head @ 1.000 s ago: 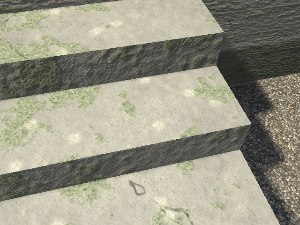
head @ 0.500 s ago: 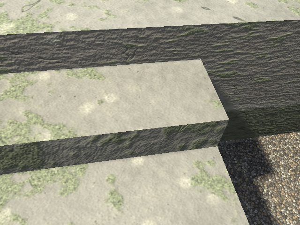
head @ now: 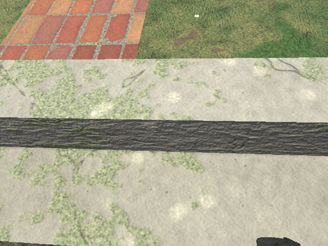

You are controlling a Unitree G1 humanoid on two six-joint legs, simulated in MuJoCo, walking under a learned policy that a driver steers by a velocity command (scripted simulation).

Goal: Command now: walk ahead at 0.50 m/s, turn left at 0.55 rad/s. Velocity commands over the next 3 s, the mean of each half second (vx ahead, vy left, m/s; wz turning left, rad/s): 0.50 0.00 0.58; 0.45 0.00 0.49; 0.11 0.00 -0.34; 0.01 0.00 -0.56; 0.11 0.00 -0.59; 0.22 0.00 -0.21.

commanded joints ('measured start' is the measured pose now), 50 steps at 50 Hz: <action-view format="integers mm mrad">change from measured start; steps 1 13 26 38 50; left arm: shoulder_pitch -213 -598 -310 -147 66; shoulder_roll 86 -112 131 132 118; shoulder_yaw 28 -82 56 45 26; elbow -304 -522 -365 -53 55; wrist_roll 45 65 8 42 15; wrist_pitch -47 40 87 -60 37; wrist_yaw -32 27 35 9 41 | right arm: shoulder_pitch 121 480 302 5 -363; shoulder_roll -231 -146 -61 -60 107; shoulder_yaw -106 -58 -97 -50 51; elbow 22 236 -48 -140 -353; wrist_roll -9 -18 -21 -37 17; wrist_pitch -26 -132 -184 -56 -59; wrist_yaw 0 10 62 16 48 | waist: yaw -61 -82 20 -61 6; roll -83 54 -211 -56 -129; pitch -248 38 -311 17 30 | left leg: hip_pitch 581 706 124 -148 -7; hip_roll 263 209 9 105 157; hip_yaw -1021 -640 -407 -247 48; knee -942 -968 507 245 -106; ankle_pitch -194 274 406 429 43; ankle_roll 126 25 -118 -73 -30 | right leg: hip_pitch -570 -1371 14 -3 197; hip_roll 138 77 -225 -124 -60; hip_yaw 215 94 954 -14 -119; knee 861 1215 -567 -802 -1041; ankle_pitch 122 -201 -424 306 843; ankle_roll -20 -88 -313 -109 -130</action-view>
